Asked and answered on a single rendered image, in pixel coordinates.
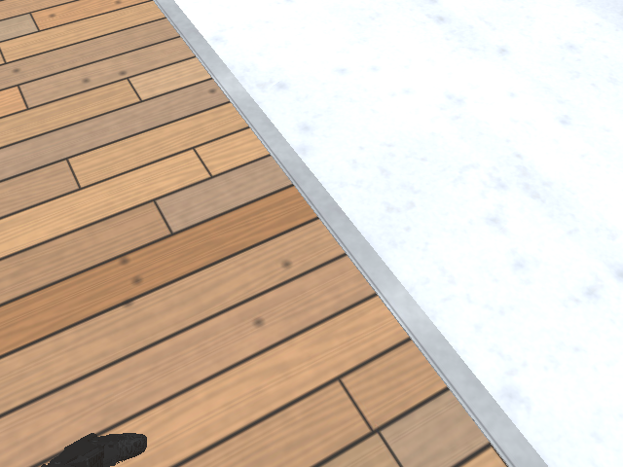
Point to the robot left hand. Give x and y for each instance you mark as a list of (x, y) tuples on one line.
[(103, 451)]

